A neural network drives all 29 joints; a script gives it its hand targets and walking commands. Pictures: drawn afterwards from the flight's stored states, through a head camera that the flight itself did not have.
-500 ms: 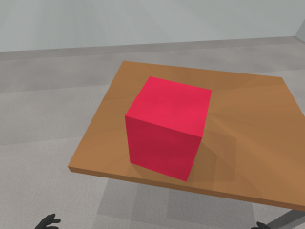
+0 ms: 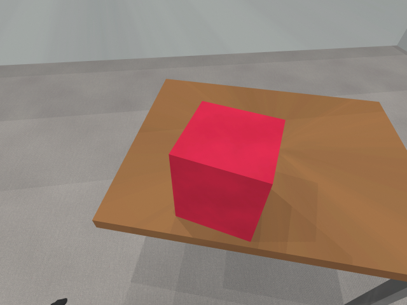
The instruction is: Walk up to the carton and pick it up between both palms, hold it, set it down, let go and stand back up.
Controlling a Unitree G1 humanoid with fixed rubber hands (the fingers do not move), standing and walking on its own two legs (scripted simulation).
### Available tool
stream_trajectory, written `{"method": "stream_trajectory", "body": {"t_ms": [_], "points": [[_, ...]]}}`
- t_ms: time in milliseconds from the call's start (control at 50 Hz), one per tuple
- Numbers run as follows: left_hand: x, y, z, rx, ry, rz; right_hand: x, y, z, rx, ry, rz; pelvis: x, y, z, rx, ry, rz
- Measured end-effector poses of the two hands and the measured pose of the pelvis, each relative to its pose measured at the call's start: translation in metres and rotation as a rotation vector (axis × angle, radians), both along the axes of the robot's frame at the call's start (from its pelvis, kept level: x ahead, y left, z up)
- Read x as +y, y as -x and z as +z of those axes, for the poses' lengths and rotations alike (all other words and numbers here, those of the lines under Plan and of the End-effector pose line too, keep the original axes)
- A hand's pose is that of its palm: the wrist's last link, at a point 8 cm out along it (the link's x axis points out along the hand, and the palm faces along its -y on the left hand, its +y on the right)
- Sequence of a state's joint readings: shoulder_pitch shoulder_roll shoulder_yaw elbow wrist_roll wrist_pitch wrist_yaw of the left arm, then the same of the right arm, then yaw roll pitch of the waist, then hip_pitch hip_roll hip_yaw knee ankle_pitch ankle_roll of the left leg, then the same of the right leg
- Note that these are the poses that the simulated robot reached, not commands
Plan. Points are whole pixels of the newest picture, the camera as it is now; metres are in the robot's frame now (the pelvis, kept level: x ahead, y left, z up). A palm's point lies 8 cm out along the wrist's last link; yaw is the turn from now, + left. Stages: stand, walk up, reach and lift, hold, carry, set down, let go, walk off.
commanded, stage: stand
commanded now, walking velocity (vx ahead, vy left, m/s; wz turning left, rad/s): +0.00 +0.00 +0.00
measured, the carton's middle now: (226, 171) +0.45 -0.03 -0.02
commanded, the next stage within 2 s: none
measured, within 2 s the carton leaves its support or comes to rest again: neither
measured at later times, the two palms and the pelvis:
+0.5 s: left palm out of the picture +0.08 +0.31 -0.10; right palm out of the picture +0.09 -0.32 -0.10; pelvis +0.00 -0.01 +0.00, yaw +0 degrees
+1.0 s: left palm out of the picture +0.09 +0.31 -0.10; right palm out of the picture +0.09 -0.33 -0.10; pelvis +0.00 -0.01 +0.00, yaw +0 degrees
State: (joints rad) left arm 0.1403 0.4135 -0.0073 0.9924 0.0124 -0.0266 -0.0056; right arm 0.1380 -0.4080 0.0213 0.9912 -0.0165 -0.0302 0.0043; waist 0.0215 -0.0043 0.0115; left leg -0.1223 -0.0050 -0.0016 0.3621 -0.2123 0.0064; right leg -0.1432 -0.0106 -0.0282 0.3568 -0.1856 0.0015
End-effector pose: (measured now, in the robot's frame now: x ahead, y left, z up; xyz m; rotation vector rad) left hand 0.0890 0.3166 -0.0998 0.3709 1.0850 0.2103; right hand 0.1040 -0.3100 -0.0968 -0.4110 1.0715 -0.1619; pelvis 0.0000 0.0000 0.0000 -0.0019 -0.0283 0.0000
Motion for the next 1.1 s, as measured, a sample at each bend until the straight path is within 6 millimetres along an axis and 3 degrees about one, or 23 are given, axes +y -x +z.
{"method": "stream_trajectory", "body": {"t_ms": [580, 1100], "points": [[-0.004, 0.008, 0.000, 0.053, -0.013, 0.024, -0.012, 0.012, -0.006, 0.047, -0.003, -0.029, -0.008, 0.000, 0.002, -0.003, -0.001, -0.002], [-0.010, 0.001, -0.001, 0.057, -0.011, 0.022, -0.019, 0.016, -0.005, 0.059, 0.001, -0.053, -0.013, -0.003, 0.002, 0.000, 0.000, -0.006]]}}
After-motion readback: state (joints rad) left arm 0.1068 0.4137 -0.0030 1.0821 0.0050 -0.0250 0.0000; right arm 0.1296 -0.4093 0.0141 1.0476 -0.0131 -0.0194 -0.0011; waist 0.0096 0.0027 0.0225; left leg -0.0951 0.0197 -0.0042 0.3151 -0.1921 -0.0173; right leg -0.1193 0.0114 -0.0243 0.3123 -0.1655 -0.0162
